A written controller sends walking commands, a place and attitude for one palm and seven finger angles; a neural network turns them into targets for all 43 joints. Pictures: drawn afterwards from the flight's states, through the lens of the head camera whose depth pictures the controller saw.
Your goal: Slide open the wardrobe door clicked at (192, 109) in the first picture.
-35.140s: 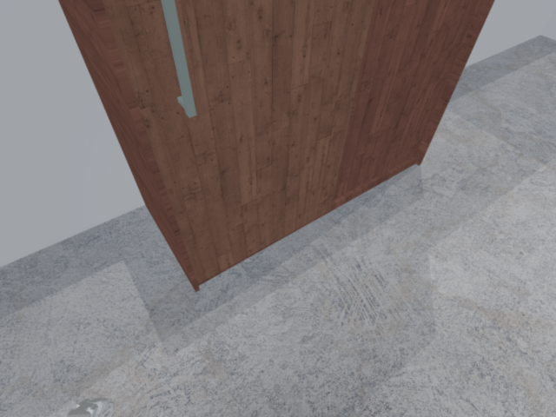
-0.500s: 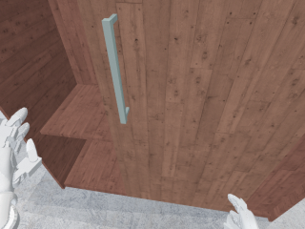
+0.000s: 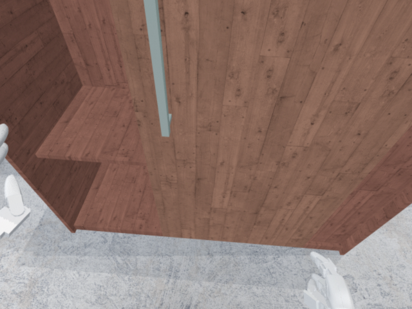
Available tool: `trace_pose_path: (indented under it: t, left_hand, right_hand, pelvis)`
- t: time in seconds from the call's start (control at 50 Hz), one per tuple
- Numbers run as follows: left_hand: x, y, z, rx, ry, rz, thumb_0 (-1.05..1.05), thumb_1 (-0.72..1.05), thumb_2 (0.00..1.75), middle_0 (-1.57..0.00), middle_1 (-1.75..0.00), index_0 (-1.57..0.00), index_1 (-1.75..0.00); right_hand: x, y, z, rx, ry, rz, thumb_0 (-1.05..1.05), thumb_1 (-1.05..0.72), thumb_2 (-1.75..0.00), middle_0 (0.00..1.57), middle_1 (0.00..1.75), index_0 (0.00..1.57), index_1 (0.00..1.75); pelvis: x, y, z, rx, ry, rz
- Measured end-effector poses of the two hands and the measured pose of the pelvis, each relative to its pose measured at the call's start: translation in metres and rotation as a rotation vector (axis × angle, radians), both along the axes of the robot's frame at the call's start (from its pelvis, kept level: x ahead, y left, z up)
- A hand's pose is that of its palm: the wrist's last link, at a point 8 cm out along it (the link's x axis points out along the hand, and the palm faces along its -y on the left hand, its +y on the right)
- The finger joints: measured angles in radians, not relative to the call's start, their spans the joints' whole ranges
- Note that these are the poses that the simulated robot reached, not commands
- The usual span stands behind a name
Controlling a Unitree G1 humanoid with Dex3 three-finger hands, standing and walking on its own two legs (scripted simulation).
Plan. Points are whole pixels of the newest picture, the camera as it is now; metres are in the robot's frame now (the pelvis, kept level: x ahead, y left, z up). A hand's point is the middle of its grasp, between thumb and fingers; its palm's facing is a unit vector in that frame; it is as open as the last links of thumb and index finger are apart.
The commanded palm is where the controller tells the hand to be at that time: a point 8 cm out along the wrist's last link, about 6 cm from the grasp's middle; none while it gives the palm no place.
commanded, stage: step back with the hand held close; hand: left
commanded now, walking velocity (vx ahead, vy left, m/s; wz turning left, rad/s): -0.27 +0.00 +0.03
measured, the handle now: (161, 69) +0.51 +0.14 +0.21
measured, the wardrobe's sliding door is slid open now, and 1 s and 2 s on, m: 0.45 0.45 0.45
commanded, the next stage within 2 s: stop stepping back and stand still in 0.50 s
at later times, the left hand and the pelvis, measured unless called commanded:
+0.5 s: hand out of the picture +0.11 +0.28 +0.18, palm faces +0.49 -0.75 -0.44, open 7.5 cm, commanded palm +0.05 +0.31 +0.18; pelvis -0.08 +0.01 -0.01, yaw +2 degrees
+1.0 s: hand out of the picture +0.05 +0.30 +0.17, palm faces +0.43 -0.80 -0.43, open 7.5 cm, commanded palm +0.00 +0.33 +0.18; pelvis -0.15 +0.03 +0.00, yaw -2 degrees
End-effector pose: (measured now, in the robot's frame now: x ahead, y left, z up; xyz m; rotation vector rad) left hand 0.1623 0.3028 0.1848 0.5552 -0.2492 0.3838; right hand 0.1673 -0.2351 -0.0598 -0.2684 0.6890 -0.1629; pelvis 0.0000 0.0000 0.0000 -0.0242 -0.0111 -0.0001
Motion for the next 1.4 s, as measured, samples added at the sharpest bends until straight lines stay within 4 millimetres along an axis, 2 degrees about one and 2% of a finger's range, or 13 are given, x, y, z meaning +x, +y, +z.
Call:
trace_pose_path:
  t: [0.2,0.36,0.48,0.58,0.72,0.84,0.9,0.96,1.04,1.14,1.18,1.3,1.4]
  left_hand:
    - [-0.049,0.004,-0.005,-0.017,-0.075,0.053,0.02,0.88,0.90,-0.21,-0.30,-0.21,-0.30]
    - [-0.061,0.015,-0.001,-0.008,-0.127,0.016,0.02,0.88,0.90,-0.21,-0.30,-0.21,-0.30]
    - [-0.090,0.017,0.012,0.045,-0.132,0.018,0.02,0.88,0.90,-0.21,-0.30,-0.21,-0.30]
    - [-0.104,0.012,0.003,-0.009,-0.091,-0.002,0.02,0.88,0.90,-0.21,-0.30,-0.21,-0.30]
    - [-0.103,0.030,-0.014,-0.043,-0.055,-0.046,0.02,0.88,0.90,-0.21,-0.30,-0.21,-0.30]
    - [-0.128,0.030,0.003,-0.029,-0.034,-0.050,0.02,0.88,0.90,-0.21,-0.30,-0.21,-0.30]
    - [-0.141,0.028,0.008,0.000,-0.016,-0.035,0.02,0.88,0.90,-0.21,-0.30,-0.21,-0.30]
    - [-0.149,0.031,0.004,0.004,-0.008,-0.017,0.02,0.88,0.90,-0.21,-0.30,-0.21,-0.30]
    - [-0.148,0.038,-0.009,-0.078,-0.034,0.019,0.02,0.88,0.90,-0.21,-0.30,-0.21,-0.30]
    - [-0.132,0.045,-0.024,-0.133,-0.056,0.010,0.02,0.88,0.90,-0.21,-0.30,-0.21,-0.30]
    - [-0.125,0.045,-0.023,-0.117,-0.044,-0.005,0.02,0.88,0.90,-0.21,-0.30,-0.21,-0.30]
    - [-0.115,0.033,0.003,0.008,-0.046,-0.062,0.02,0.88,0.90,-0.21,-0.30,-0.21,-0.30]
    - [-0.112,0.031,0.000,0.008,0.004,-0.053,0.02,0.88,0.90,-0.21,-0.30,-0.21,-0.30]
  right_hand:
    - [-0.038,0.007,-0.012,-0.012,0.023,0.056,0.02,-0.90,-0.90,0.21,0.30,0.20,0.30]
    - [-0.067,0.013,-0.011,-0.038,0.013,0.025,0.02,-0.91,-0.90,0.21,0.30,0.20,0.30]
    - [-0.081,0.021,-0.008,0.005,-0.002,0.050,0.02,-0.90,-0.90,0.21,0.30,0.20,0.30]
    - [-0.094,0.023,-0.010,0.002,0.041,0.060,0.02,-0.91,-0.90,0.21,0.30,0.20,0.30]
    - [-0.117,0.031,0.002,-0.041,-0.008,0.017,0.02,-0.91,-0.90,0.21,0.30,0.20,0.30]
    - [-0.151,0.041,0.016,-0.006,-0.031,0.004,0.02,-0.91,-0.90,0.21,0.30,0.20,0.30]
    - [-0.165,0.041,0.012,0.006,-0.003,0.003,0.02,-0.90,-0.90,0.21,0.30,0.20,0.30]
    - [-0.174,0.035,-0.001,-0.007,0.037,0.012,0.01,-0.90,-0.90,0.21,0.30,0.21,0.31]
    - [-0.186,0.027,-0.011,-0.026,0.086,-0.019,0.02,-0.90,-0.90,0.21,0.30,0.21,0.31]
    - [-0.189,0.024,-0.015,-0.058,0.069,-0.064,0.02,-0.90,-0.90,0.21,0.30,0.20,0.30]
    - [-0.187,0.029,-0.012,-0.048,0.053,-0.075,0.02,-0.91,-0.90,0.21,0.30,0.20,0.30]
    - [-0.177,0.045,-0.010,0.023,0.029,-0.035,0.02,-0.91,-0.90,0.21,0.30,0.20,0.30]
    - [-0.164,0.045,-0.017,0.055,0.042,-0.030,0.02,-0.90,-0.90,0.21,0.30,0.20,0.30]
  pelvis:
    - [-0.033,0.000,-0.007,-0.013,-0.004,0.031]
    - [-0.058,0.011,-0.008,-0.052,-0.019,0.047]
    - [-0.074,0.006,-0.006,-0.041,0.029,0.046]
    - [-0.094,0.013,0.000,-0.009,0.031,0.000]
    - [-0.121,0.030,-0.004,0.006,0.035,0.003]
    - [-0.136,0.032,0.010,-0.012,0.025,-0.006]
    - [-0.139,0.030,0.012,0.001,0.038,-0.004]
    - [-0.147,0.030,0.006,0.007,0.037,-0.018]
    - [-0.146,0.036,0.002,0.003,0.018,-0.030]
    - [-0.141,0.047,-0.007,0.004,-0.001,-0.013]
    - [-0.139,0.047,-0.006,0.019,-0.001,-0.025]
    - [-0.133,0.040,0.001,0.020,0.022,-0.030]
    - [-0.125,0.039,0.001,0.007,0.039,-0.034]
